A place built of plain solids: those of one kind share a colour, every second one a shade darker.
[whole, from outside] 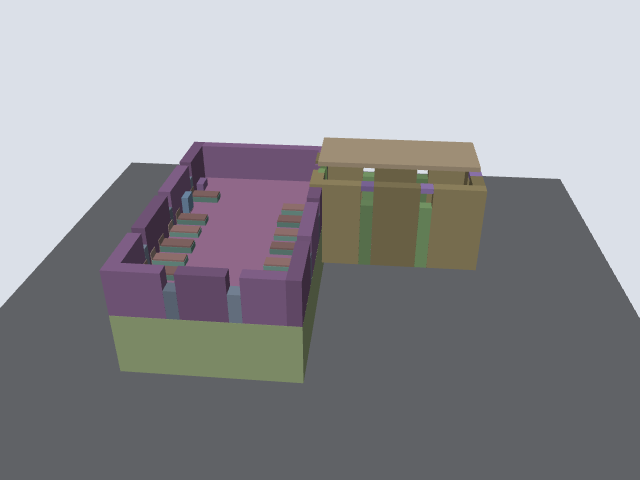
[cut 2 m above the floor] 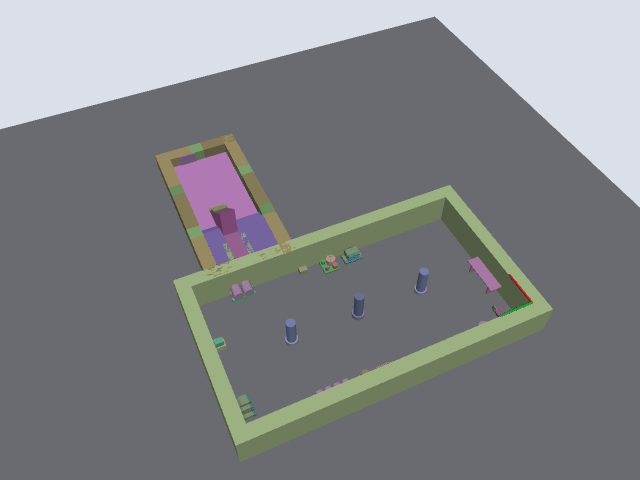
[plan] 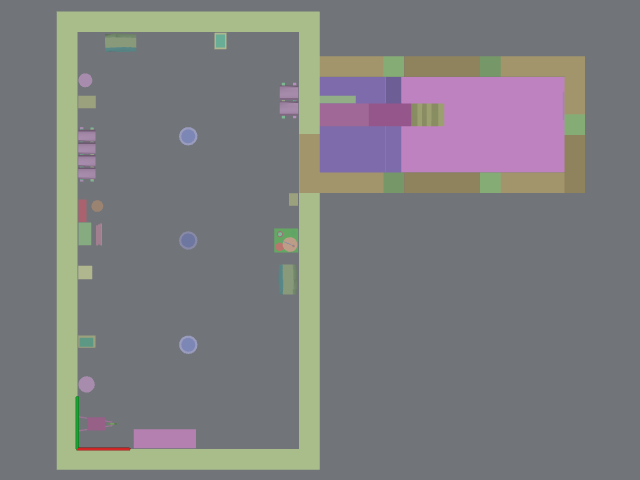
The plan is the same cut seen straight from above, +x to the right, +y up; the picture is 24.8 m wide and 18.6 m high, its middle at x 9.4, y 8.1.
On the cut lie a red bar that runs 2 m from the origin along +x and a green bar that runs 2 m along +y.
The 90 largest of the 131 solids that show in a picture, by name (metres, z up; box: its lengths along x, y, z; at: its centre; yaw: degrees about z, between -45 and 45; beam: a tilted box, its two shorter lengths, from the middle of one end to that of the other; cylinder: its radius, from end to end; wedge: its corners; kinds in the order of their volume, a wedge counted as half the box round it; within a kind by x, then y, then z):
{
 "wall_undercroft_1": {"box": [0.8, 17.76, 4.1], "at": [-0.4, 8.08, 1.75]},
 "wall_undercroft_2": {"box": [10.19, 0.8, 4.1], "at": [4.29, -0.4, 1.75]},
 "wall_undercroft_3": {"box": [10.19, 0.8, 4.1], "at": [4.29, 16.56, 1.75]},
 "wall_undercroft_4": {"box": [0.8, 17.76, 4.1], "at": [8.99, 8.08, 1.75]},
 "wall_vestibule_1": {"box": [0.8, 2.29, 5.81], "at": [8.99, 11.07, 3.9]},
 "wall_vestibule_2": {"box": [3.27, 0.8, 5.81], "at": [10.23, 10.32, 3.9]},
 "wall_vestibule_3": {"box": [3.27, 0.8, 5.81], "at": [10.23, 14.82, 3.9]},
 "wall_vestibule_4": {"box": [2.94, 0.8, 5.81], "at": [14.13, 10.32, 3.9]},
 "wall_vestibule_5": {"box": [2.94, 0.8, 5.81], "at": [14.13, 14.82, 3.9]},
 "wall_vestibule_6": {"box": [3.27, 0.8, 5.81], "at": [18.04, 10.32, 3.9]},
 "wall_vestibule_7": {"box": [3.27, 0.8, 5.81], "at": [18.04, 14.82, 3.9]},
 "wall_vestibule_8": {"box": [0.8, 2.25, 5.81], "at": [19.27, 11.04, 3.9]},
 "wall_vestibule_9": {"box": [0.8, 2.25, 5.81], "at": [19.27, 14.1, 3.9]},
 "wall_dorter_1": {"box": [0.8, 3.88, 2.8], "at": [-0.4, 1.14, 5.21]},
 "wall_dorter_2": {"box": [0.8, 4.17, 2.8], "at": [-0.4, 5.72, 5.21]},
 "wall_dorter_3": {"box": [0.8, 4.17, 2.8], "at": [-0.4, 10.44, 5.21]},
 "wall_dorter_4": {"box": [0.8, 3.88, 2.8], "at": [-0.4, 15.02, 5.21]},
 "wall_dorter_5": {"box": [3.1, 0.8, 2.8], "at": [0.75, -0.4, 5.21]},
 "wall_dorter_6": {"box": [2.6, 0.8, 2.8], "at": [4.29, -0.4, 5.21]},
 "wall_dorter_7": {"box": [10.19, 0.8, 2.8], "at": [4.29, 16.56, 5.21]},
 "wall_dorter_8": {"box": [3.1, 0.8, 2.8], "at": [7.84, -0.4, 5.21]},
 "wall_dorter_9": {"box": [0.8, 3.88, 2.8], "at": [8.99, 1.14, 5.21]},
 "wall_dorter_10": {"box": [0.8, 4.17, 2.8], "at": [8.99, 5.72, 5.21]},
 "wall_dorter_11": {"box": [0.8, 4.12, 2.8], "at": [8.99, 10.42, 5.21]},
 "wall_dorter_12": {"box": [0.8, 3.53, 2.8], "at": [8.99, 15.19, 5.21]},
 "floor_dorter_1": {"box": [8.59, 16.16, 0.4], "at": [4.29, 8.08, 3.91]},
 "wall_vestibule_under_light_1": {"box": [0.8, 0.8, 4.46], "at": [12.26, 10.32, 3.23]},
 "wall_vestibule_under_light_2": {"box": [0.8, 0.8, 4.46], "at": [12.26, 14.82, 3.23]},
 "wall_vestibule_under_light_3": {"box": [0.8, 0.8, 4.46], "at": [16.0, 10.32, 3.23]},
 "wall_vestibule_under_light_4": {"box": [0.8, 0.8, 4.46], "at": [16.0, 14.82, 3.23]},
 "wall_vestibule_under_light_5": {"box": [0.8, 0.8, 4.46], "at": [19.27, 12.57, 3.23]},
 "over_vestibule_1": {"box": [10.08, 4.3, 0.3], "at": [14.13, 12.57, 8.0]},
 "floor_vestibule_1": {"box": [9.48, 3.7, 0.3], "at": [14.13, 12.57, 1.15]},
 "floor_terrace_1": {"box": [2.56, 1.79, 1.16], "at": [10.67, 11.62, 1.58]},
 "floor_terrace_2": {"box": [2.56, 1.03, 1.13], "at": [10.67, 13.91, 1.56]},
 "floor_terrace_3": {"box": [0.6, 1.79, 0.59], "at": [12.25, 11.62, 1.29]},
 "floor_terrace_4": {"box": [0.6, 1.03, 0.6], "at": [12.25, 13.91, 1.3]},
 "bed_frame_dorter_1": {"box": [1.86, 0.81, 0.3], "at": [0.96, 7.52, 4.26]},
 "bed_frame_dorter_2": {"box": [1.91, 0.85, 0.33], "at": [0.98, 2.7, 4.28]},
 "bed_frame_dorter_3": {"box": [1.9, 0.81, 0.32], "at": [0.98, 9.14, 4.27]},
 "bed_frame_dorter_4": {"box": [1.91, 0.89, 0.37], "at": [0.98, 12.48, 4.3]},
 "bed_frame_dorter_5": {"box": [1.96, 0.76, 0.31], "at": [1.01, 4.13, 4.26]},
 "bed_frame_dorter_6": {"box": [1.95, 0.88, 0.38], "at": [1.01, 5.68, 4.3]},
 "bed_frame_dorter_7": {"box": [2.0, 0.89, 0.34], "at": [7.56, 9.44, 4.28]},
 "bed_frame_dorter_8": {"box": [1.97, 0.85, 0.31], "at": [7.58, 4.2, 4.27]},
 "bed_frame_dorter_9": {"box": [1.95, 0.88, 0.36], "at": [7.58, 11.07, 4.29]},
 "bed_frame_dorter_10": {"box": [1.93, 0.86, 0.32], "at": [7.59, 7.69, 4.27]},
 "bed_frame_dorter_11": {"box": [1.91, 0.77, 0.34], "at": [7.6, 5.99, 4.28]},
 "mass_under_head_1": {"box": [1.91, 0.88, 2.81], "at": [10.34, 12.95, 2.4]},
 "fill_under_steps_1": {"wedge": [[11.29, 12.51, 1.0], [11.29, 12.51, 3.91], [11.29, 13.39, 1.0], [11.29, 13.39, 3.91], [14.32, 12.51, 1.0], [14.32, 12.51, 1.06], [14.32, 13.39, 1.0], [14.32, 13.39, 1.06]]},
 "parapet_head_1": {"box": [1.39, 0.3, 4.16], "at": [10.09, 13.54, 3.08]},
 "parapet_head_2": {"box": [1.63, 0.3, 4.14], "at": [10.2, 12.36, 3.07]},
 "wall_dorter_under_light_1": {"box": [0.8, 0.55, 1.75], "at": [-0.4, 3.36, 4.68]},
 "wall_dorter_under_light_2": {"box": [0.8, 0.55, 1.75], "at": [-0.4, 8.08, 4.68]},
 "wall_dorter_under_light_3": {"box": [0.7, 0.8, 1.75], "at": [2.65, -0.4, 4.68]},
 "wall_dorter_under_light_4": {"box": [0.7, 0.8, 1.75], "at": [5.94, -0.4, 4.68]},
 "bed_pallet_dorter_1": {"box": [1.74, 0.75, 0.11], "at": [0.99, 7.52, 4.47]},
 "bed_pallet_dorter_2": {"box": [1.79, 0.79, 0.11], "at": [1.01, 2.7, 4.5]},
 "bed_pallet_dorter_3": {"box": [1.78, 0.75, 0.11], "at": [1.01, 9.14, 4.49]},
 "bed_pallet_dorter_4": {"box": [1.79, 0.83, 0.11], "at": [1.01, 12.48, 4.54]},
 "bed_pallet_dorter_5": {"box": [1.84, 0.7, 0.11], "at": [1.04, 4.13, 4.47]},
 "bed_pallet_dorter_6": {"box": [1.83, 0.82, 0.11], "at": [1.04, 5.68, 4.54]},
 "bed_pallet_dorter_7": {"box": [1.88, 0.83, 0.11], "at": [7.53, 9.44, 4.51]},
 "bed_pallet_dorter_8": {"box": [1.85, 0.79, 0.11], "at": [7.55, 4.2, 4.48]},
 "bed_pallet_dorter_9": {"box": [1.83, 0.82, 0.11], "at": [7.55, 11.07, 4.53]},
 "bed_pallet_dorter_10": {"box": [1.81, 0.8, 0.11], "at": [7.56, 7.69, 4.49]},
 "bed_pallet_dorter_11": {"box": [1.79, 0.71, 0.11], "at": [7.57, 5.99, 4.51]},
 "pier_undercroft_1": {"cylinder": 0.27, "from": [4.29, 4.04, 0.23], "to": [4.29, 4.04, 1.84]},
 "pier_undercroft_2": {"cylinder": 0.27, "from": [4.29, 8.08, 0.29], "to": [4.29, 8.08, 1.84]},
 "pier_undercroft_3": {"cylinder": 0.27, "from": [4.29, 12.12, 0.28], "to": [4.29, 12.12, 1.84]},
 "wall_wallhead_1": {"box": [0.45, 0.72, 3.0], "at": [9.16, 13.78, 5.31]},
 "wall_vestibule_over_light_1": {"box": [0.8, 0.8, 0.35], "at": [12.26, 10.32, 6.63]},
 "wall_vestibule_over_light_2": {"box": [0.8, 0.8, 0.35], "at": [16.0, 10.32, 6.63]},
 "wall_vestibule_over_light_3": {"box": [0.8, 0.8, 0.35], "at": [19.27, 12.57, 6.63]},
 "crate_undercroft_1": {"box": [0.55, 0.53, 0.41], "at": [0.3, 6.84, 0.15]},
 "crate_undercroft_2": {"box": [0.68, 0.47, 0.5], "at": [0.37, 4.16, 0.2]},
 "crate_undercroft_3": {"box": [0.68, 0.49, 0.42], "at": [0.37, 13.45, 0.16]},
 "crate_undercroft_4": {"box": [0.47, 0.64, 0.42], "at": [5.54, 15.81, 0.16]},
 "aumbry_carcase_dorter_1": {"box": [0.44, 1.05, 1.13], "at": [0.26, 10.68, 4.76]},
 "cask_undercroft_1": {"cylinder": 0.27, "from": [0.31, 14.29, 0.0], "to": [0.31, 14.29, 0.71]},
 "cask_undercroft_2": {"cylinder": 0.32, "from": [0.36, 2.5, 0.0], "to": [0.36, 2.5, 0.87]},
 "chest_dorter_1": {"box": [0.5, 1.13, 0.58], "at": [0.28, 14.29, 4.4]},
 "pier_undercroft_base_1": {"cylinder": 0.35, "from": [4.29, 4.04, 0.0], "to": [4.29, 4.04, 0.23]},
 "pier_undercroft_base_2": {"cylinder": 0.35, "from": [4.29, 8.08, 0.0], "to": [4.29, 8.08, 0.29]},
 "pier_undercroft_base_3": {"cylinder": 0.35, "from": [4.29, 12.12, 0.0], "to": [4.29, 12.12, 0.28]},
 "tub_stand_undercroft_1": {"box": [0.94, 0.94, 0.17], "at": [8.09, 8.08, 0.04]},
 "door_leaf_far_1": {"box": [0.06, 1.1, 2.1], "at": [18.84, 13.3, 2.35]},
 "table_top_undercroft_1": {"box": [2.41, 0.74, 0.06], "at": [3.39, 0.4, 0.72]},
 "stillage_front_undercroft_1": {"box": [0.13, 1.38, 0.4], "at": [7.98, 13.5, 0.15]},
 "tread_1": {"wedge": [[13.68, 12.51, 1.2], [13.68, 12.51, 1.69], [13.68, 13.39, 1.2], [13.68, 13.39, 1.68], [13.98, 12.51, 1.2], [13.98, 12.51, 1.67], [13.99, 13.39, 1.2], [13.99, 13.39, 1.67]]}
}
